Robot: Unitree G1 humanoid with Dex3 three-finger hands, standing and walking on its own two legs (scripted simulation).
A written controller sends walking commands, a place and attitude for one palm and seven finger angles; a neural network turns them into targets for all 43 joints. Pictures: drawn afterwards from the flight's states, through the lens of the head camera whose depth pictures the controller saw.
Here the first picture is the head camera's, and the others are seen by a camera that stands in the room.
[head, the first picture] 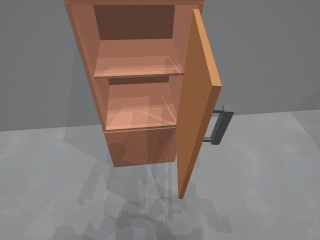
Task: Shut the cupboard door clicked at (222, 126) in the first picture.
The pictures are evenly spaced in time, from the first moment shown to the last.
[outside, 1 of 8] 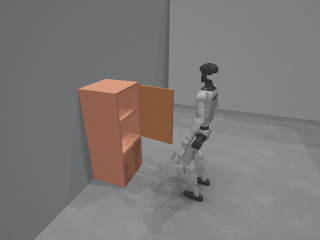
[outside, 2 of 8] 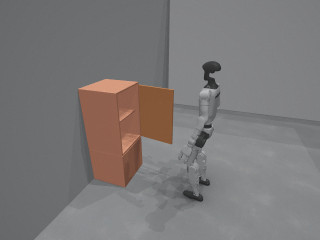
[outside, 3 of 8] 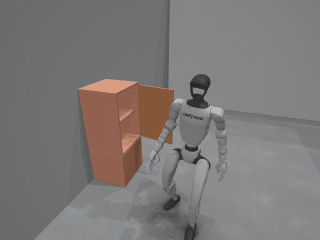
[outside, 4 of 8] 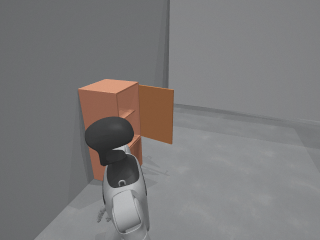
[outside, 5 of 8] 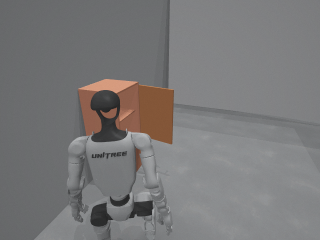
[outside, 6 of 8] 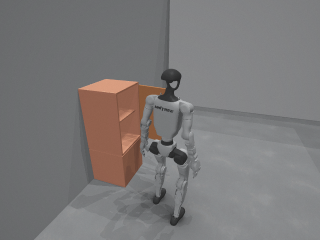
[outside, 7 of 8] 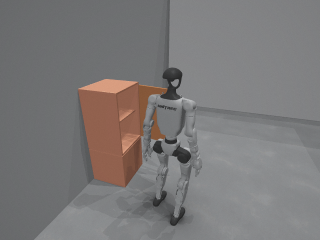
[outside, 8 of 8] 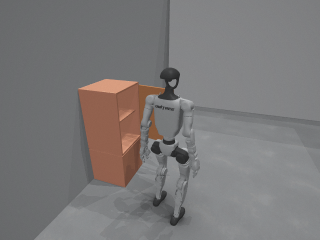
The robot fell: no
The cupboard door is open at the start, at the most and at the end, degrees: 82 82 82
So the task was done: no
